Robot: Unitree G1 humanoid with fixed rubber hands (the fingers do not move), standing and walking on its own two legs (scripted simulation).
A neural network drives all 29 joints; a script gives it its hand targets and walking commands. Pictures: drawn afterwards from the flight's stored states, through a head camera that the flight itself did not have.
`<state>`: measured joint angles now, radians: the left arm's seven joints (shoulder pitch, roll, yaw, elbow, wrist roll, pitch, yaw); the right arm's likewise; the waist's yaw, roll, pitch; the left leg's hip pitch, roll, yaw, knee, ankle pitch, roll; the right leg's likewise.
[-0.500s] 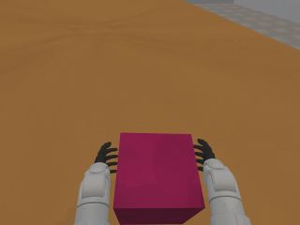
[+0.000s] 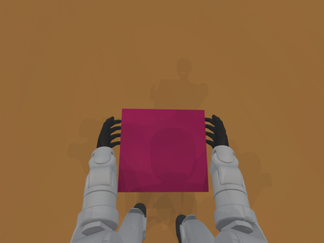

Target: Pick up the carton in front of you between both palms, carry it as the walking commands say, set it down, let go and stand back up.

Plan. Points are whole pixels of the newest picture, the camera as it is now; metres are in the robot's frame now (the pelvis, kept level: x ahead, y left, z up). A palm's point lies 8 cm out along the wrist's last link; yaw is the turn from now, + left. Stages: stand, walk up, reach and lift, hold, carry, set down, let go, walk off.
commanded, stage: set down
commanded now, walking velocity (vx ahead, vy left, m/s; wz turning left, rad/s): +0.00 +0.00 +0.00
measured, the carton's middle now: (161, 153) +0.36 +0.02 -0.16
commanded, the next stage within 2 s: none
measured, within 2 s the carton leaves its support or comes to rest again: rests again in 1.96 s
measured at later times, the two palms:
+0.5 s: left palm (113, 146) +0.40 +0.18 -0.22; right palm (199, 146) +0.40 -0.11 -0.21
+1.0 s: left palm (116, 151) +0.42 +0.20 -0.39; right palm (186, 150) +0.43 -0.10 -0.37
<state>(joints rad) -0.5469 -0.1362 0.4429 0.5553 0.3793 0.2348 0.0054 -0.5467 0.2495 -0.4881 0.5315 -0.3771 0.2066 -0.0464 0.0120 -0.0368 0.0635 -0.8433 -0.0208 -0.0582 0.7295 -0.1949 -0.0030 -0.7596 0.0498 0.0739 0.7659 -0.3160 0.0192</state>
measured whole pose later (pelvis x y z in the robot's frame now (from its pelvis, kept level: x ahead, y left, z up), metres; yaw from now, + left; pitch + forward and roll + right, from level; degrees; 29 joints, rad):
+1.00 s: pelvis -0.06 +0.00 -0.27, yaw -5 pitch +46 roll -4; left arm -1.03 0.12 0.37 0.77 0.19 0.24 0.06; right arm -1.01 0.12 -0.46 0.70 -0.15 0.16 -0.22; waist 0.06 -0.08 -0.11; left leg -2.17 -0.07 -0.10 1.80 -0.43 -0.05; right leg -2.07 0.18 0.06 1.84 -0.58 0.09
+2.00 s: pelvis -0.07 +0.00 -0.35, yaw -7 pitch +41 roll -2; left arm -1.29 0.31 0.29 1.10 0.08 0.15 -0.02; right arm -1.29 -0.05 -0.37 1.00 -0.08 0.10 -0.18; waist 0.10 -0.10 0.16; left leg -2.33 -0.01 -0.07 2.09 -0.48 -0.05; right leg -2.26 0.23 0.04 2.14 -0.61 0.09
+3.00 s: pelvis -0.07 +0.01 -0.33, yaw -6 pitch +37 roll -4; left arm -1.17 0.43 0.20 0.93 -0.17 0.07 -0.02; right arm -1.14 -0.15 -0.15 0.76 0.10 0.14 -0.21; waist 0.09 -0.06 0.22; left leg -2.22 0.00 -0.04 2.04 -0.46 0.01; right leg -2.12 0.11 0.02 2.09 -0.62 0.07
